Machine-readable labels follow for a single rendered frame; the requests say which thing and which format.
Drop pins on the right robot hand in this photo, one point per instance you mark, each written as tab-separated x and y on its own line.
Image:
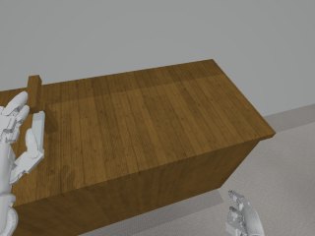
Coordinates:
248	222

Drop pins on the robot left forearm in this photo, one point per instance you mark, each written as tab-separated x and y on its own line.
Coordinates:
8	216

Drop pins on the tap lever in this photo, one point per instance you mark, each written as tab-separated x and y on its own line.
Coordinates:
37	127

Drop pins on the left robot hand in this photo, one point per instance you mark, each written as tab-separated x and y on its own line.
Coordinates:
11	118

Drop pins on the counter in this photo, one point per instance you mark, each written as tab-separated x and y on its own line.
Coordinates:
120	145

